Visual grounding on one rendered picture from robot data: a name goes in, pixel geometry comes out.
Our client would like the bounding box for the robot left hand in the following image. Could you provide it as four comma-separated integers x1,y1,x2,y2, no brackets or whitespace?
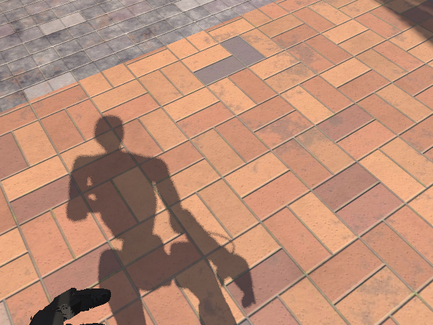
29,288,111,325

